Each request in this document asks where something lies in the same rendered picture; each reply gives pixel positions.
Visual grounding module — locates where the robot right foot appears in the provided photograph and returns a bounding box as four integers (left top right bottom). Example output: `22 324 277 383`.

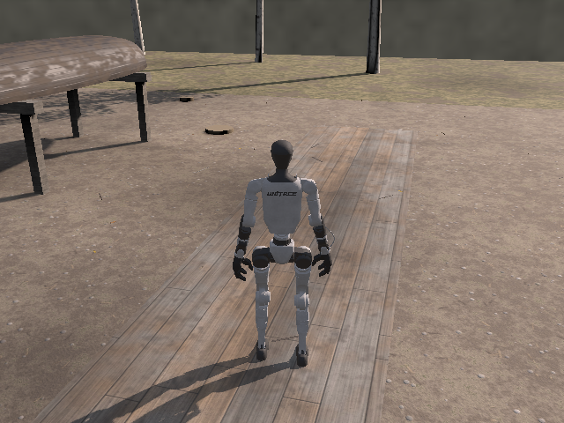
296 344 308 367

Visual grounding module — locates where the robot right hand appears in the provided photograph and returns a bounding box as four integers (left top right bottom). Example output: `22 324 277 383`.
312 252 332 277

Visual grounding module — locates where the robot left hand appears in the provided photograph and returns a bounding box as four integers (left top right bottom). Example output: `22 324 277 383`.
233 256 253 281

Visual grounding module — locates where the robot left upper arm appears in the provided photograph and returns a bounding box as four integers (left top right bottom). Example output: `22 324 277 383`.
242 178 263 227

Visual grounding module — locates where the robot right forearm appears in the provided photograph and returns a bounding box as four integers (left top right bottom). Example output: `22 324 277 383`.
313 214 330 255

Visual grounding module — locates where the robot left forearm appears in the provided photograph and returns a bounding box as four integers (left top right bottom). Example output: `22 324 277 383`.
234 214 251 258

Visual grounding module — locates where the humanoid robot head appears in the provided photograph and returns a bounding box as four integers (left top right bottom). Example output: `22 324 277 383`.
267 140 297 182

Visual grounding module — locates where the robot right upper arm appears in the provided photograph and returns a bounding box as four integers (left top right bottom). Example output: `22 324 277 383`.
301 178 322 226

